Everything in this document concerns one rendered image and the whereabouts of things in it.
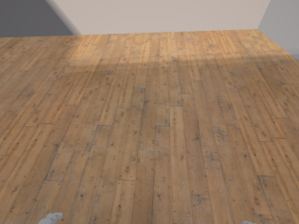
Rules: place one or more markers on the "left robot hand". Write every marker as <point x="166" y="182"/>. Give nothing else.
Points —
<point x="51" y="218"/>

